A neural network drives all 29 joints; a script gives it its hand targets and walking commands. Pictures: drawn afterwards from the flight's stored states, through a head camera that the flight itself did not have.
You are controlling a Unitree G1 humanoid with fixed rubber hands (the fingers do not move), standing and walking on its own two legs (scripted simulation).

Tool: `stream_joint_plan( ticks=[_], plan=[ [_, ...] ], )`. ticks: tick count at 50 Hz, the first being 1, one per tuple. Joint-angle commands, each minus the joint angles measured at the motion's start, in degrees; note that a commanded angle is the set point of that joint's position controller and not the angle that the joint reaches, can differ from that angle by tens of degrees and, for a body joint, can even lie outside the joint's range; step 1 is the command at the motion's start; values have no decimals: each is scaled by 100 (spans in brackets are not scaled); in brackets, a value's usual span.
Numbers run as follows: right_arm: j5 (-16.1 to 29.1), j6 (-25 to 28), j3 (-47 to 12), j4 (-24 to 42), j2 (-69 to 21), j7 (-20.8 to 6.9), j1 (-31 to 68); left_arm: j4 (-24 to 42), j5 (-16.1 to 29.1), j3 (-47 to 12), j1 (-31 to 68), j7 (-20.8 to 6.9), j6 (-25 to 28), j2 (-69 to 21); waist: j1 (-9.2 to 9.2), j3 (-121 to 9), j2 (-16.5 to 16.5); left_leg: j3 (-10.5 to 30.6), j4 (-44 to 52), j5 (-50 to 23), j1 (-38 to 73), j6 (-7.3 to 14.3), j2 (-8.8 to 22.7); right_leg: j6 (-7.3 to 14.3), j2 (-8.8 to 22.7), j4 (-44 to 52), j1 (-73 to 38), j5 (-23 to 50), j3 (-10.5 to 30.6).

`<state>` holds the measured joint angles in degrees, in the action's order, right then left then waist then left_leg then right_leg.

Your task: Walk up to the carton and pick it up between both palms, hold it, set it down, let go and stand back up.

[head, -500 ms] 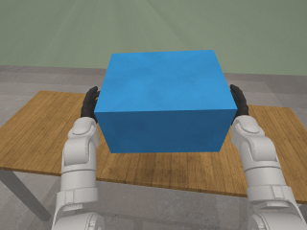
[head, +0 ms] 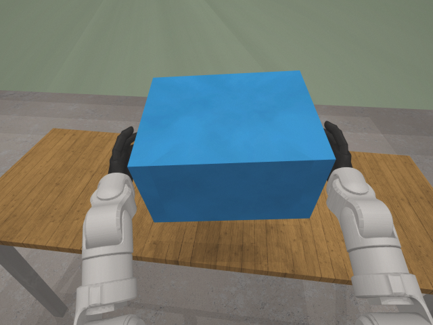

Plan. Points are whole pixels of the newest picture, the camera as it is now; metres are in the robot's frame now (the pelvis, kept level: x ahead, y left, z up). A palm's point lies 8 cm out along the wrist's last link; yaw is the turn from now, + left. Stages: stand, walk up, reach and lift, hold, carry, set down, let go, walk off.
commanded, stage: hold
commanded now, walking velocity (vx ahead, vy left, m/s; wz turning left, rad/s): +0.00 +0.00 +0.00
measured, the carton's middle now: (228, 145) +0.40 +0.00 +0.19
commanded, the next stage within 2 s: none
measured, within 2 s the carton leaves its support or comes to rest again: neither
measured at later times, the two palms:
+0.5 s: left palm (124, 173) +0.35 +0.18 +0.17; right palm (337, 169) +0.34 -0.19 +0.18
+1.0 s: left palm (124, 170) +0.35 +0.18 +0.17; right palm (337, 168) +0.34 -0.19 +0.18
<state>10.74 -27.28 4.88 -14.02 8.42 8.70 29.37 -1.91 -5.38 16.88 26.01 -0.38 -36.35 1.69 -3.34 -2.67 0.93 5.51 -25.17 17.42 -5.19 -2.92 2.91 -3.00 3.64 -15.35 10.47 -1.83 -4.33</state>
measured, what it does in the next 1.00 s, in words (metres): stands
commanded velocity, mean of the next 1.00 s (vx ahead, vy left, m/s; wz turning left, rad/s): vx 0.00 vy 0.00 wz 0.00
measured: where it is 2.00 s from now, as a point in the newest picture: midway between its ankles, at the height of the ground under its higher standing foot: outside the picture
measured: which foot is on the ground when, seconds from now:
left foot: down 0.00-1.00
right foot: down 0.00-1.00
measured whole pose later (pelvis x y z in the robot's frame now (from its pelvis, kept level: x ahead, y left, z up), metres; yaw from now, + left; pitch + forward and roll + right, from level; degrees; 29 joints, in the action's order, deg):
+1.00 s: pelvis +0.00 +0.00 +0.00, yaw +0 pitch -3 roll -1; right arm 8.3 -26.8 6.5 -14.7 6.9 8.0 29.7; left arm -3.7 -7.1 17.1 27.5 -1.1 -36.3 1.7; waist -3.1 -2.2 0.4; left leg 5.8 -23.4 16.3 -4.3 -3.0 2.7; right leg -2.8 3.9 -14.8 9.9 -1.4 -4.4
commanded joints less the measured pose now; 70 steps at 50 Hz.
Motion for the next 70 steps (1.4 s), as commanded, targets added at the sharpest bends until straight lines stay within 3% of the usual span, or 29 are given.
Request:
stream_joint_plan(
  ticks=[1, 4, 6, 7, 11, 12, 17, 19, 23, 25, 26, 29, 32, 35, 38, 39, 40, 41, 42, 49, 51, 55, 56, 60, 61, 64, 67, 69, 70],
  plan=[
    [549, 299, -2236, 1291, -2807, -1192, 4406, 911, 520, -3030, 4246, -926, 77, -2662, -81, -2053, -343, -385, 849, -1852, -1145, -148, -701, 356, -753, -168, -2468, 75, 78],
    [656, 517, -2437, 2089, -3005, -1191, 4830, 1220, 764, -3285, 4392, -931, 202, -2772, -147, -2763, -382, -425, 701, -2407, -1183, -187, -831, 293, -814, -276, -2837, 748, 75],
    [902, 633, -2817, 2837, -3188, -1184, 5271, 1708, 964, -3566, 4424, -811, 355, -3077, 42, -3480, -406, -316, 484, -3088, -920, -257, -814, 256, -916, -398, -2891, 1167, 90],
    [930, 637, -2851, 2880, -3189, -1165, 5124, 1865, 1087, -3780, 4483, -757, 383, -3073, -98, -3603, -475, -267, 384, -3511, -681, -334, -780, 286, -891, -441, -2798, 1354, 145],
    [729, 415, -2527, 2096, -2845, -1195, 4590, 1358, 710, -3519, 4087, -788, 166, -2974, -145, -2457, -576, -308, 546, -3055, -842, -362, -710, 306, -884, -220, -2363, 665, 38],
    [631, 375, -2450, 1975, -2735, -1221, 4473, 966, 625, -3324, 3755, -833, 67, -2919, -143, -2292, -331, -317, 660, -2824, -855, -298, -680, 348, -873, -144, -2498, 574, 21],
    [386, 395, -2146, 1290, -2861, -1271, 4649, 929, 379, -2935, 4516, -1007, 99, -2539, -121, -1980, -348, -429, 1027, -1631, -1160, -93, -748, 317, -718, -77, -2656, 38, 24],
    [535, 573, -2319, 1685, -3097, -1258, 5141, 927, 512, -3075, 4534, -970, 195, -2765, 3, -2410, -440, -505, 946, -1722, -1225, -139, -823, 289, -787, -167, -2728, 107, 75],
    [796, 726, -2874, 2704, -3306, -1150, 5245, 1550, 937, -3649, 4431, -828, 399, -3057, -77, -3674, -355, -361, 469, -3105, -776, -242, -821, 238, -862, -386, -2948, 1271, 122],
    [782, 685, -2848, 2675, -3235, -1123, 5121, 1577, 933, -3748, 4473, -789, 424, -3111, -125, -3591, -390, -329, 385, -3280, -799, -284, -834, 229, -855, -419, -2861, 1412, 111],
    [745, 585, -2742, 2203, -3020, -1132, 4785, 1352, 853, -3551, 4322, -791, 357, -2946, -141, -3109, -387, -303, 456, -3238, -830, -321, -776, 251, -866, -329, -2764, 1193, 120],
    [408, 332, -2266, 979, -2928, -1197, 4445, 283, 271, -2655, 4104, -957, 117, -2455, 72, -1747, -18, -513, 1073, -1218, -1556, -57, -774, 280, -758, -89, -2727, -250, 120],
    [234, 460, -2126, 1080, -3105, -1187, 4938, 156, 231, -2519, 4504, -1123, 173, -2333, 61, -1599, -67, -635, 1373, -432, -1935, 142, -874, 240, -635, -59, -2972, -648, 145],
    [507, 709, -2543, 1897, -3528, -1177, 5270, 1097, 703, -3135, 4966, -1018, 478, -2642, 108, -2985, -188, -521, 938, -1717, -1435, 10, -918, 211, -692, -328, -3063, 450, 132],
    [619, 779, -2581, 2276, -3519, -1139, 5480, 1154, 1026, -3615, 5135, -888, 656, -3071, -90, -3589, -410, -393, 588, -2328, -1123, -170, -848, 218, -743, -382, -2867, 743, 148],
    [552, 762, -2545, 2097, -3349, -1143, 5495, 643, 937, -3523, 4806, -859, 560, -3057, -92, -3368, -396, -366, 575, -2261, -1165, -181, -830, 234, -753, -342, -2714, 575, 72],
    [522, 728, -2555, 2302, -3296, -1108, 5187, 772, 906, -3504, 4498, -863, 540, -3016, -178, -3526, -165, -368, 593, -2338, -1066, -168, -817, 211, -758, -302, -2892, 794, 96],
    [677, 714, -2798, 2552, -3387, -1074, 5094, 1221, 995, -3622, 4403, -852, 543, -3069, -60, -3729, -197, -378, 547, -2722, -1069, -199, -827, 191, -790, -385, -3102, 1190, 149],
    [622, 701, -2768, 2422, -3220, -1077, 4948, 1246, 930, -3642, 4435, -826, 507, -2988, -118, -3762, -325, -366, 475, -2942, -911, -238, -807, 214, -833, -439, -2897, 1279, 110],
    [457, 371, -2367, 1388, -3048, -1079, 4542, 441, 436, -2825, 4120, -1035, 174, -2505, -66, -1979, -37, -560, 1020, -1492, -1562, -62, -855, 252, -713, -151, -2901, 152, 113],
    [510, 459, -2503, 1790, -3252, -1094, 4932, 602, 519, -2859, 4383, -1067, 259, -2488, 88, -2299, -53, -608, 1002, -1383, -1577, 9, -882, 245, -643, -194, -3017, 192, 164],
    [664, 668, -2728, 2474, -3486, -1133, 5343, 1419, 905, -3516, 4934, -904, 542, -2935, -33, -3279, -358, -385, 752, -2215, -1203, -151, -837, 245, -750, -343, -2928, 609, 101],
    [576, 575, -2514, 1951, -3300, -1176, 5110, 1262, 809, -3332, 5149, -879, 529, -2768, -21, -2800, -424, -346, 785, -2051, -1202, -143, -825, 279, -728, -272, -2671, 280, 138],
    [646, 550, -2609, 2091, -3137, -1179, 4822, 1288, 733, -3299, 4457, -861, 383, -2820, -24, -3053, -272, -395, 760, -2507, -1017, -177, -790, 286, -813, -296, -2943, 768, 121],
    [618, 540, -2562, 1924, -2980, -1190, 5008, 839, 665, -3232, 4367, -843, 329, -2808, 12, -2814, -254, -407, 745, -2367, -1053, -182, -771, 236, -830, -284, -2756, 510, 49],
    [461, 467, -2260, 1345, -2894, -1185, 4642, 691, 454, -2931, 4339, -926, 211, -2639, -83, -2289, -302, -445, 977, -1902, -1137, -142, -770, 296, -770, -142, -2745, 141, 81],
    [461, 524, -2350, 1367, -3100, -1175, 4689, 791, 445, -2899, 4334, -1011, 239, -2556, 26, -2242, -202, -530, 1017, -1663, -1385, -46, -842, 269, -681, -162, -2994, 232, 133],
    [504, 678, -2473, 1906, -3240, -1132, 5063, 1179, 647, -3150, 4798, -1009, 387, -2718, -27, -2872, -245, -499, 853, -2171, -1134, -102, -865, 265, -762, -272, -3106, 652, 114],
    [514, 645, -2461, 1872, -3175, -1136, 4997, 917, 561, -3127, 4524, -996, 349, -2706, -71, -2724, -281, -476, 797, -2358, -1148, -145, -870, 241, -756, -276, -3059, 689, 88]
  ],
)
